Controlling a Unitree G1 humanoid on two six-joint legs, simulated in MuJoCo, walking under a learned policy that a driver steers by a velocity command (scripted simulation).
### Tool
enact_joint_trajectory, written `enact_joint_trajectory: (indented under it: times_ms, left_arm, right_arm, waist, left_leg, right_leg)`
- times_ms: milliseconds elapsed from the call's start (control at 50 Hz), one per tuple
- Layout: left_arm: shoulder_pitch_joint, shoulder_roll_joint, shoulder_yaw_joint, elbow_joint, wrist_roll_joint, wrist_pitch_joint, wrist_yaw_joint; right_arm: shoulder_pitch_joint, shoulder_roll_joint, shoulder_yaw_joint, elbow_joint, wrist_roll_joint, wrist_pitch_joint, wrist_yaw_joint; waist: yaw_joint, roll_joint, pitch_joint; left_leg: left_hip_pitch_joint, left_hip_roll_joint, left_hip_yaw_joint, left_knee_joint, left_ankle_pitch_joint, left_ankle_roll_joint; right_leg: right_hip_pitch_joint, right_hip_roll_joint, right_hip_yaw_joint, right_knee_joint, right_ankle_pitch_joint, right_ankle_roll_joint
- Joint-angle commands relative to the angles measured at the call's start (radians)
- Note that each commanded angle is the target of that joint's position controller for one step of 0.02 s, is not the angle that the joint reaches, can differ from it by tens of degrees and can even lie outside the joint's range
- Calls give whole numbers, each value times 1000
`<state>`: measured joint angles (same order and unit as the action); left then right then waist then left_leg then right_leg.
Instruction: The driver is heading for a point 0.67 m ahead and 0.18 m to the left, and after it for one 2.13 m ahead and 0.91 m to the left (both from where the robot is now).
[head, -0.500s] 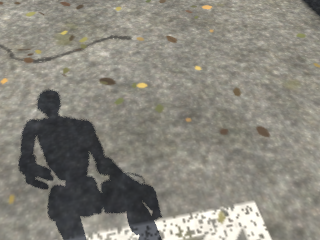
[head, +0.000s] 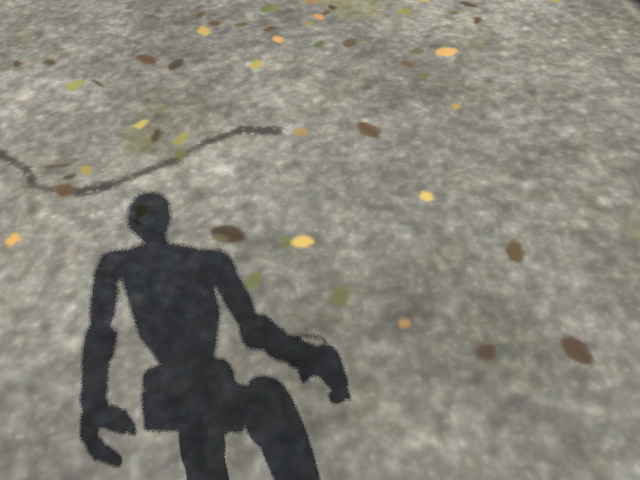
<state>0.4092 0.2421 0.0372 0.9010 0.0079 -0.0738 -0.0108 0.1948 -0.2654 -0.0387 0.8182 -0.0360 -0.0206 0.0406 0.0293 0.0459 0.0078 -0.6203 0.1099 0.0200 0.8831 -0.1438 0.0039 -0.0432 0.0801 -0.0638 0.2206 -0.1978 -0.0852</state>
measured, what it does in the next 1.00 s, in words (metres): walks ahead: left foot, then right foot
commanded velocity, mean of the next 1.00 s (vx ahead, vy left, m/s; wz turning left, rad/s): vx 0.50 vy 0.00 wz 0.12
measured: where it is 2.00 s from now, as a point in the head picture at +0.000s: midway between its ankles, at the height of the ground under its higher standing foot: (272, 281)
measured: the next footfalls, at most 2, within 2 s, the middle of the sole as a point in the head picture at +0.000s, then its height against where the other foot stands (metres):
left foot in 0.22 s outside the picture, level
right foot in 0.74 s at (388, 447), level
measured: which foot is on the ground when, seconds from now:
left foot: up 0.00-0.20, down 0.22-0.76, up 0.78-1.00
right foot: down 0.00-0.24, up 0.26-0.72, down 0.74-1.00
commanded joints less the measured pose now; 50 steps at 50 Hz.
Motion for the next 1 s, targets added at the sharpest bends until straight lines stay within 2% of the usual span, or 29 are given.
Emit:
enact_joint_trajectory:
  times_ms: [20,80,140,180,200,220,240,260,280,300,320,340,380,440,540,640,680,700,720,740,760,780,800,820,840,860,880,940,1000]
  left_arm:
    - [2,128,26,-33,-1,-19,1]
    - [47,140,28,0,5,-17,4]
    - [52,157,31,24,11,-12,13]
    - [26,174,34,32,14,-10,17]
    - [12,174,33,36,13,-5,17]
    - [14,149,23,22,9,-6,17]
    - [110,46,-1,-12,-26,-9,9]
    - [88,117,20,5,3,-7,12]
    - [17,126,27,-10,9,-4,10]
    - [-32,112,20,-18,9,-9,4]
    - [-46,92,19,-17,9,-4,0]
    - [-33,84,16,-11,24,10,-4]
    - [-23,62,12,0,31,29,-15]
    - [-127,58,10,-31,29,39,-22]
    - [-324,36,-3,-90,21,34,-26]
    - [-441,49,-5,-132,19,27,-21]
    - [-427,63,1,-137,19,17,-17]
    - [-384,73,6,-128,19,10,-13]
    - [-290,87,15,-99,21,2,-6]
    - [-124,116,30,-44,31,-12,5]
    - [56,203,53,-19,57,-22,22]
    - [71,297,77,-16,56,-11,19]
    - [-16,209,61,-39,31,1,15]
    - [-113,137,41,-54,24,0,14]
    - [-158,95,31,-56,24,-6,12]
    - [-167,75,25,-50,20,-12,16]
    - [-167,62,22,-40,16,-18,20]
    - [-119,72,26,-15,4,-43,22]
    - [-76,73,29,4,8,-47,24]
  right_arm:
    - [-94,-29,2,-77,4,-11,3]
    - [-171,-37,5,-103,8,-14,0]
    - [-188,-54,0,-117,7,-20,-4]
    - [-89,-71,-12,-89,3,-29,-15]
    - [55,-84,-22,-39,-3,-38,-24]
    - [236,-141,-42,12,-21,-48,-36]
    - [337,-270,-76,22,-37,-48,-43]
    - [288,-242,-71,24,8,-37,-34]
    - [179,-190,-59,12,23,-34,-32]
    - [108,-119,-41,2,22,-38,-27]
    - [77,-86,-30,6,20,-43,-27]
    - [66,-64,-23,19,24,-49,-30]
    - [101,-66,-23,42,23,-66,-30]
    - [153,-89,-30,77,29,-76,-29]
    - [224,-81,-26,119,30,-75,-30]
    - [295,-89,-25,162,22,-69,-41]
    - [278,-107,-30,165,17,-64,-48]
    - [257,-117,-33,163,15,-62,-50]
    - [236,-126,-36,160,15,-60,-50]
    - [224,-113,-31,158,19,-59,-47]
    - [222,-68,-18,122,29,-63,-44]
    - [354,39,0,109,64,-58,-44]
    - [287,-83,-30,129,36,-43,-53]
    - [222,-80,-36,116,34,-43,-45]
    - [195,-53,-33,112,35,-42,-39]
    - [183,-44,-35,114,22,-31,-33]
    - [196,-30,-35,116,12,-17,-24]
    - [147,-4,-35,94,8,11,-8]
    - [48,-1,-33,57,6,20,3]
  waist:
    - [-4,-105,72]
    - [18,-107,85]
    - [9,-107,93]
    - [-43,-112,40]
    - [-109,-87,-36]
    - [-171,-38,-152]
    - [-148,197,-286]
    - [-133,149,-290]
    - [-86,67,-128]
    - [-68,4,-43]
    - [-40,9,2]
    - [-15,33,22]
    - [-2,32,10]
    - [-9,12,47]
    - [-53,13,83]
    - [-84,17,98]
    - [-64,21,91]
    - [-39,23,73]
    - [4,19,28]
    - [72,-26,-67]
    - [128,-132,-213]
    - [62,-366,-319]
    - [51,-167,-227]
    - [19,-114,-95]
    - [-1,-100,-33]
    - [-16,-119,-4]
    - [-37,-139,8]
    - [-52,-124,20]
    - [-44,-117,50]
  left_leg:
    - [-18,-4,19,-132,100,-4]
    - [6,-27,36,-231,119,18]
    - [46,-52,45,-295,50,58]
    - [200,-106,71,-340,-24,93]
    - [376,-138,89,-405,-2,116]
    - [638,-38,-21,-411,-29,157]
    - [921,268,-499,-491,-157,275]
    - [886,301,-712,-614,-140,297]
    - [749,266,-541,-612,-191,274]
    - [619,222,-426,-650,-146,250]
    - [539,169,-333,-685,-99,214]
    - [474,131,-264,-709,-35,190]
    - [445,110,-200,-732,83,197]
    - [468,97,-143,-780,109,212]
    - [524,63,-67,-788,191,197]
    - [637,101,-80,-727,320,192]
    - [676,119,-104,-668,410,185]
    - [677,119,-109,-616,487,174]
    - [662,101,-102,-512,583,161]
    - [591,45,-66,-319,557,140]
    - [403,-22,-22,-25,259,119]
    - [73,-189,25,277,-388,86]
    - [13,-121,-79,354,-351,103]
    - [7,-81,-89,337,-252,106]
    - [33,-48,-81,303,-190,100]
    - [58,-29,-76,276,-163,92]
    - [85,-19,-69,264,-145,80]
    - [45,-11,-51,254,-79,62]
    - [-49,4,-35,194,21,47]
  right_leg:
    - [-35,-260,135,-108,300,-129]
    - [26,-277,124,-86,343,-114]
    - [98,-307,124,-34,449,-99]
    - [118,-299,99,108,698,-74]
    - [93,-260,61,285,764,-55]
    - [-64,-213,30,532,578,-35]
    - [-408,-45,-33,929,52,19]
    - [-530,-3,110,1053,-305,5]
    - [-583,-72,137,1080,-236,-5]
    - [-571,-113,128,1024,-161,-6]
    - [-536,-146,117,959,-122,-4]
    - [-488,-165,110,914,-102,9]
    - [-452,-165,87,896,-68,27]
    - [-551,-194,65,808,24,55]
    - [-585,-187,22,536,176,79]
    - [-554,-152,9,385,172,55]
    - [-512,-134,15,345,103,37]
    - [-443,-116,14,319,60,26]
    - [-316,-87,3,278,36,13]
    - [-92,-89,11,219,71,-12]
    - [171,-312,238,201,-29,-59]
    - [381,-556,661,78,-113,-163]
    - [264,-508,647,44,-200,-135]
    - [126,-466,489,21,-181,-106]
    - [27,-425,373,-16,-82,-83]
    - [-30,-389,282,-35,-14,-60]
    - [-71,-364,213,-49,35,-42]
    - [-78,-353,102,-75,165,-44]
    - [-54,-343,15,-92,212,-50]
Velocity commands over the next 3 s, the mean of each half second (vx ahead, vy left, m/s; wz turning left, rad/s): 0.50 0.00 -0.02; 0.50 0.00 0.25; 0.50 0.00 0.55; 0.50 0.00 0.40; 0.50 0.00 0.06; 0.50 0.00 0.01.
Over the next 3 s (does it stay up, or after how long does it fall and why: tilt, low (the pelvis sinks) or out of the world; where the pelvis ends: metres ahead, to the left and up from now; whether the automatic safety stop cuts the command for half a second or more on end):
stays up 1.45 0.57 -0.02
